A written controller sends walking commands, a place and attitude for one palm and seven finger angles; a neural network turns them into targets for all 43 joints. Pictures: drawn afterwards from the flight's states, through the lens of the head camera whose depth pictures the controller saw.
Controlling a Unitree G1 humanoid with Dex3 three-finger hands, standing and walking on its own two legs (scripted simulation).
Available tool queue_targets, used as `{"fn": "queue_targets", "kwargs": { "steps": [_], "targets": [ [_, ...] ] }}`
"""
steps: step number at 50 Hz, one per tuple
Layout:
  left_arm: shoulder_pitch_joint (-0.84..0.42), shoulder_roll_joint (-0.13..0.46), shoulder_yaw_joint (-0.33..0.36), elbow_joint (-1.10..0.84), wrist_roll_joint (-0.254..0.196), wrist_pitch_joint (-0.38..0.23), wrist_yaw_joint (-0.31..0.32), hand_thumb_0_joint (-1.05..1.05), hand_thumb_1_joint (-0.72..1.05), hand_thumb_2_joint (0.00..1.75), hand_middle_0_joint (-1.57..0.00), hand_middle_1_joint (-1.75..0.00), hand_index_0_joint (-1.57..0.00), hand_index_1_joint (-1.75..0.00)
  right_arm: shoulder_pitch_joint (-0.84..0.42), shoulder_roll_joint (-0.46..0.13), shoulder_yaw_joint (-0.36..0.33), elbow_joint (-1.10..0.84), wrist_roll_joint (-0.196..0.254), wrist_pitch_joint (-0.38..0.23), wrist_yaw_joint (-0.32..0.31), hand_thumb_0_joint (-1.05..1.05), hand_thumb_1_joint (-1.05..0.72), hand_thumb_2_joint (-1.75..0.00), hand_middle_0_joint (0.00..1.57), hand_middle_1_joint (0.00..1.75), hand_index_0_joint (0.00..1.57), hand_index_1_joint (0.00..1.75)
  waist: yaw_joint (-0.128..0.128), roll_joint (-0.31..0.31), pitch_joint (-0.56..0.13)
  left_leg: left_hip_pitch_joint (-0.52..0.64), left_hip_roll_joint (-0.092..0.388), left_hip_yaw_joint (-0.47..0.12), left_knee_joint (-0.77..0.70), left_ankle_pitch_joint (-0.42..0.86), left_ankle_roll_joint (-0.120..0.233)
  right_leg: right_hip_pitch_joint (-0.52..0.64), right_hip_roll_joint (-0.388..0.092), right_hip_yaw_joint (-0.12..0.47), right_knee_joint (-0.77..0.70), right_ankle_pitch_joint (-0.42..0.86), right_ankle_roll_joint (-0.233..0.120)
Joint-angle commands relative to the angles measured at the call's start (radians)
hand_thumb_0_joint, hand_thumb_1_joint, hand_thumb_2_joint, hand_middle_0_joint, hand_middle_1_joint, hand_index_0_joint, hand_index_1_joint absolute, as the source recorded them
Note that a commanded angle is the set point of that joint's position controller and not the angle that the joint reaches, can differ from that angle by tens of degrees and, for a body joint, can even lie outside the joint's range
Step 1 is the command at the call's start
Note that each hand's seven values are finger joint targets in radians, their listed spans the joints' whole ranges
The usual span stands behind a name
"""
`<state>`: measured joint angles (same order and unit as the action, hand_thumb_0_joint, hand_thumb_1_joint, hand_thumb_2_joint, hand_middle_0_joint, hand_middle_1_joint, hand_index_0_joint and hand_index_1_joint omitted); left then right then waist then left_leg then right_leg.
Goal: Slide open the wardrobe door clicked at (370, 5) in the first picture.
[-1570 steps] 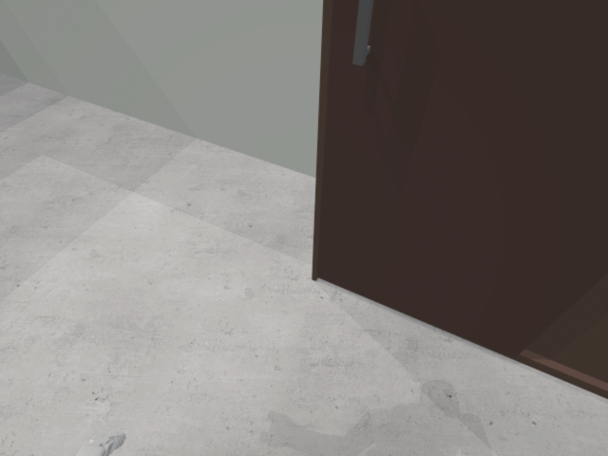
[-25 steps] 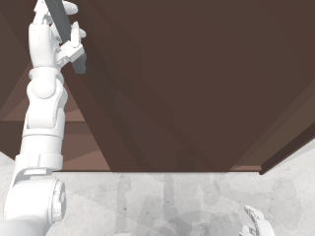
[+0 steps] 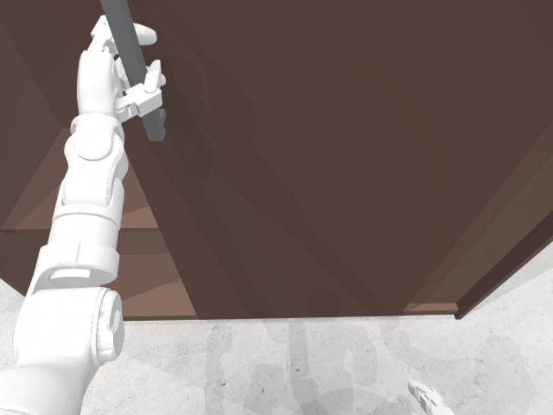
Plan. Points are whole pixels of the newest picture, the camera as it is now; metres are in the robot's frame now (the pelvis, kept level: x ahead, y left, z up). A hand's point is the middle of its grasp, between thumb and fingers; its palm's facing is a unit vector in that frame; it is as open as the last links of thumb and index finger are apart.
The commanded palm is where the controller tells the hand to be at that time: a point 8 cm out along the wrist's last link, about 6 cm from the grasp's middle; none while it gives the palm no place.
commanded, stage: loosen the grip on the handle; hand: left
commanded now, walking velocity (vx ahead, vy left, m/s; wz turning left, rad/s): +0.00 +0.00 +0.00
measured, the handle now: (137, 56) +0.49 +0.22 +0.26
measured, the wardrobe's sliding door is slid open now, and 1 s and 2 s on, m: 0.47 0.47 0.47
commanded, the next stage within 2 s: slip the hand off the handle in 0.52 s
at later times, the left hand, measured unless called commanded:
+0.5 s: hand (147, 93) +0.44 +0.20 +0.24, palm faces +0.22 -0.97 -0.11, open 14.4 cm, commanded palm +0.40 +0.24 +0.23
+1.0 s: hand (110, 91) +0.43 +0.24 +0.24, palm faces +0.29 -0.95 -0.10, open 14.7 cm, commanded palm +0.40 +0.28 +0.23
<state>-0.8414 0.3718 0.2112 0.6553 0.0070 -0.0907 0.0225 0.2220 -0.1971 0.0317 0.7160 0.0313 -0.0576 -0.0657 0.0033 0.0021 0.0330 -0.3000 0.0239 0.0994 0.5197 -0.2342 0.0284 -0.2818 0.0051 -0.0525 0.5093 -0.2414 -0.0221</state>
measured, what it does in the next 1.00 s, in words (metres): stands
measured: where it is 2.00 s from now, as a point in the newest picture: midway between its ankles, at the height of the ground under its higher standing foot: outside the picture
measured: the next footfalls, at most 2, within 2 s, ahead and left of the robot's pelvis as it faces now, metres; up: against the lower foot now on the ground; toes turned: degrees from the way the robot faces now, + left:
none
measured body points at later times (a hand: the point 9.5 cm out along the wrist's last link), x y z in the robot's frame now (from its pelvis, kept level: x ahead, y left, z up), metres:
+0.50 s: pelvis -0.01 -0.01 +0.00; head +0.00 -0.01 +0.45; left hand +0.42 +0.25 +0.24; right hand +0.03 -0.29 -0.11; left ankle +0.03 +0.10 -0.74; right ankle +0.02 -0.10 -0.74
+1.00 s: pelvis +0.02 +0.00 +0.00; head +0.02 +0.00 +0.45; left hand +0.41 +0.29 +0.25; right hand +0.16 -0.24 -0.09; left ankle +0.03 +0.10 -0.74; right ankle +0.02 -0.10 -0.74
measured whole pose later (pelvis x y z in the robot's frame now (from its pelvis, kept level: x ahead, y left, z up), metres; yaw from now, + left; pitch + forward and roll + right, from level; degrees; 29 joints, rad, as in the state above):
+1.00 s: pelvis +0.02 +0.00 +0.00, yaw -1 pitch +2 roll +0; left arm -0.66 0.43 0.33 0.53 -0.08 -0.07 -0.02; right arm 0.25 -0.24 0.04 0.66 0.05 -0.11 -0.08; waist -0.01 0.01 -0.05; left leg -0.29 0.01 0.08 0.50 -0.25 0.03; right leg -0.27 0.01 -0.05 0.49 -0.26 -0.02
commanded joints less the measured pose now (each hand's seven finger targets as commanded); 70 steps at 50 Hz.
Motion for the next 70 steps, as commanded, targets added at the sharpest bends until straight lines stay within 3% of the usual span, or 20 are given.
{"fn": "queue_targets", "kwargs": {
  "steps": [1, 2, 4, 6, 9, 13, 16, 17, 18, 21, 30, 31, 35, 37, 41, 53, 58, 60, 64, 70],
  "targets": [
    [-0.479, 0.166, 0.150, -0.106, -0.078, -0.015, -0.034, 0.00, 0.42, 0.67, -0.45, -1.40, -0.45, -1.40, 0.091, -0.215, -0.091, -0.082, -0.002, -0.108, 0.010, 0.00, -0.90, -0.90, 0.20, 0.30, 0.20, 0.30, -0.016, 0.204, -0.602, 0.423, 0.044, -0.117, -0.025, 0.656, -0.084, -0.018, -0.016, 0.011, -0.021, 0.304, -0.015],
    [-0.502, 0.275, 0.220, -0.166, -0.084, -0.041, -0.022, 0.00, 0.30, 0.61, -0.45, -1.40, -0.45, -1.40, 0.069, -0.212, -0.095, -0.083, -0.019, -0.116, 0.005, 0.00, -0.90, -0.90, 0.20, 0.30, 0.20, 0.30, -0.010, 0.213, -0.568, 0.410, 0.041, -0.118, -0.027, 0.530, -0.077, -0.008, -0.014, 0.026, -0.050, 0.240, -0.022],
    [-0.552, 0.097, 0.029, -0.057, -0.056, -0.082, -0.002, 0.00, 0.05, 0.49, -0.45, -1.40, -0.45, -1.40, 0.054, -0.180, -0.064, -0.087, -0.009, -0.127, 0.016, 0.00, -0.90, -0.90, 0.20, 0.30, 0.20, 0.30, -0.076, 0.069, -0.313, 0.209, 0.021, -0.089, -0.053, 0.212, -0.020, -0.067, -0.006, 0.022, -0.085, 0.142, -0.015],
    [-0.519, 0.111, -0.005, -0.013, -0.001, -0.137, 0.026, 0.00, -0.19, 0.37, -0.45, -1.40, -0.45, -1.40, 0.062, -0.197, -0.069, -0.098, -0.006, -0.140, 0.030, 0.00, -0.90, -0.90, 0.20, 0.30, 0.20, 0.30, -0.095, -0.083, -0.203, 0.103, 0.025, -0.103, -0.073, 0.027, 0.006, -0.114, -0.007, 0.019, -0.098, 0.021, -0.006],
    [-0.536, 0.213, 0.043, -0.038, 0.014, -0.223, 0.048, 0.00, -0.55, 0.20, -0.42, -1.37, -0.42, -1.37, 0.042, -0.208, -0.069, -0.125, -0.006, -0.153, 0.031, 0.00, -0.90, -0.90, 0.20, 0.30, 0.20, 0.30, -0.071, -0.060, -0.269, 0.054, 0.001, -0.095, -0.079, -0.132, 0.014, -0.099, -0.013, 0.055, -0.090, -0.115, -0.006],
    [-0.583, 0.262, 0.046, -0.015, -0.004, -0.269, 0.014, 0.00, -0.55, 0.20, -0.37, -1.30, -0.37, -1.30, 0.051, -0.212, -0.064, -0.122, 0.004, -0.159, 0.023, 0.00, -0.90, -0.90, 0.20, 0.30, 0.20, 0.30, -0.074, 0.003, -0.307, 0.031, -0.014, -0.076, -0.058, -0.172, 0.015, -0.072, -0.017, 0.093, -0.102, -0.177, -0.007],
    [-0.608, 0.270, 0.030, -0.006, -0.018, -0.258, -0.007, 0.00, -0.55, 0.20, -0.33, -1.25, -0.33, -1.25, 0.067, -0.221, -0.066, -0.117, 0.009, -0.162, 0.015, 0.00, -0.90, -0.90, 0.20, 0.30, 0.20, 0.30, -0.087, 0.022, -0.313, 0.016, -0.018, -0.074, -0.055, -0.176, 0.017, -0.065, -0.021, 0.106, -0.118, -0.195, -0.002],
    [-0.583, 0.371, 0.112, -0.078, -0.019, -0.257, -0.006, 0.00, -0.55, 0.20, -0.32, -1.23, -0.32, -1.23, 0.067, -0.226, -0.073, -0.125, 0.009, -0.163, 0.012, 0.00, -0.90, -0.90, 0.20, 0.30, 0.20, 0.30, -0.048, 0.050, -0.384, 0.033, -0.016, -0.076, -0.061, -0.155, 0.018, -0.007, -0.024, 0.115, -0.113, -0.183, -0.008],
    [-0.560, 0.376, 0.111, -0.085, -0.018, -0.243, -0.009, 0.00, -0.55, 0.20, -0.30, -1.22, -0.30, -1.22, 0.054, -0.222, -0.070, -0.129, 0.009, -0.161, 0.007, 0.00, -0.90, -0.90, 0.20, 0.30, 0.20, 0.30, -0.045, 0.082, -0.398, 0.033, -0.020, -0.071, -0.063, -0.141, 0.020, 0.012, -0.025, 0.120, -0.112, -0.165, -0.009],
    [-0.506, 0.345, 0.122, -0.078, -0.071, -0.210, -0.020, 0.00, -0.55, 0.20, -0.26, -1.17, -0.26, -1.17, 0.063, -0.223, -0.067, -0.118, 0.014, -0.156, -0.002, 0.00, -0.90, -0.90, 0.20, 0.30, 0.20, 0.30, -0.049, -0.001, -0.339, 0.009, -0.011, -0.070, -0.073, -0.111, 0.024, 0.034, -0.024, 0.122, -0.147, -0.150, -0.002],
    [-0.276, 0.329, 0.187, -0.290, -0.104, -0.137, -0.009, 0.00, -0.55, 0.20, -0.25, -1.15, -0.25, -1.15, 0.063, -0.219, -0.072, -0.139, 0.005, -0.138, -0.002, 0.00, -0.90, -0.90, 0.20, 0.30, 0.20, 0.30, 0.001, 0.000, -0.361, 0.118, -0.004, -0.063, -0.063, 0.210, 0.024, 0.093, -0.008, 0.056, -0.082, 0.233, -0.005],
    [-0.374, 0.254, 0.106, -0.299, -0.101, -0.125, -0.007, 0.00, -0.55, 0.20, -0.25, -1.15, -0.25, -1.15, 0.061, -0.214, -0.063, -0.133, 0.008, -0.137, -0.001, 0.00, -0.90, -0.90, 0.20, 0.30, 0.20, 0.30, -0.044, 0.009, -0.338, 0.132, -0.004, -0.069, -0.062, 0.204, 0.022, 0.047, -0.005, 0.050, -0.083, 0.232, 0.001],
    [-0.314, 0.356, 0.203, -0.311, -0.077, -0.091, 0.014, 0.00, -0.55, 0.20, -0.25, -1.15, -0.25, -1.15, 0.062, -0.213, -0.066, -0.134, 0.003, -0.120, -0.011, 0.00, -0.90, -0.90, 0.20, 0.30, 0.20, 0.30, -0.012, 0.007, -0.370, 0.142, -0.003, -0.071, -0.057, 0.232, 0.019, 0.075, -0.005, 0.048, -0.074, 0.245, -0.001],
    [-0.327, 0.288, 0.147, -0.328, -0.072, -0.076, 0.012, 0.00, -0.55, 0.20, -0.25, -1.15, -0.25, -1.15, 0.051, -0.195, -0.059, -0.145, 0.007, -0.116, -0.008, 0.00, -0.90, -0.90, 0.20, 0.30, 0.20, 0.30, -0.020, 0.026, -0.382, 0.161, -0.005, -0.074, -0.057, 0.253, 0.014, 0.068, -0.004, 0.044, -0.068, 0.259, -0.002],
    [-0.267, 0.349, 0.218, -0.320, -0.084, -0.054, 0.001, 0.00, -0.55, 0.20, -0.25, -1.15, -0.25, -1.15, 0.041, -0.197, -0.055, -0.154, 0.008, -0.098, -0.017, 0.00, -0.90, -0.90, 0.20, 0.30, 0.20, 0.30, 0.000, -0.007, -0.403, 0.158, -0.005, -0.075, -0.055, 0.296, 0.012, 0.107, -0.005, 0.042, -0.061, 0.309, -0.002],
    [-0.268, 0.293, 0.139, -0.374, -0.109, -0.057, -0.101, 0.00, -0.55, 0.20, -0.25, -1.15, -0.25, -1.15, 0.030, -0.194, -0.053, -0.169, 0.020, -0.081, -0.023, 0.00, -0.90, -0.90, 0.20, 0.30, 0.20, 0.30, -0.028, 0.061, -0.367, 0.215, -0.002, -0.098, -0.039, 0.308, 0.008, 0.034, 0.004, 0.034, -0.068, 0.280, -0.007],
    [-0.290, 0.351, 0.178, -0.301, -0.139, -0.047, -0.146, 0.00, -0.55, 0.20, -0.25, -1.15, -0.25, -1.15, 0.040, -0.209, -0.052, -0.151, 0.024, -0.080, -0.040, 0.00, -0.90, -0.90, 0.20, 0.30, 0.20, 0.30, -0.037, 0.036, -0.325, 0.178, -0.007, -0.106, -0.046, 0.223, 0.012, 0.012, 0.003, 0.034, -0.085, 0.218, -0.006],
    [-0.281, 0.404, 0.221, -0.265, -0.147, -0.055, -0.153, 0.00, -0.55, 0.20, -0.25, -1.15, -0.25, -1.15, 0.049, -0.218, -0.050, -0.144, 0.022, -0.080, -0.044, 0.00, -0.90, -0.90, 0.20, 0.30, 0.20, 0.30, -0.031, 0.025, -0.308, 0.149, -0.007, -0.106, -0.047, 0.194, 0.014, 0.009, 0.003, 0.035, -0.090, 0.192, -0.005],
    [-0.207, 0.367, 0.211, -0.397, -0.155, -0.095, -0.158, 0.00, -0.55, 0.20, -0.25, -1.15, -0.25, -1.15, 0.030, -0.203, -0.053, -0.175, 0.018, -0.095, -0.030, 0.00, -0.90, -0.90, 0.20, 0.30, 0.20, 0.30, 0.000, 0.111, -0.395, 0.208, -0.007, -0.117, -0.037, 0.253, 0.006, 0.024, 0.009, 0.031, -0.062, 0.209, -0.014],
    [-0.018, 0.389, 0.283, -0.462, -0.194, -0.063, -0.159, 0.00, -0.55, 0.20, -0.25, -1.15, -0.25, -1.15, 0.003, -0.210, -0.054, -0.201, 0.023, -0.095, -0.026, 0.00, -0.90, -0.90, 0.20, 0.30, 0.20, 0.30, 0.036, 0.038, -0.354, 0.141, -0.004, -0.100, -0.052, 0.218, 0.011, 0.073, 0.008, 0.027, -0.062, 0.205, -0.009]
  ]
}}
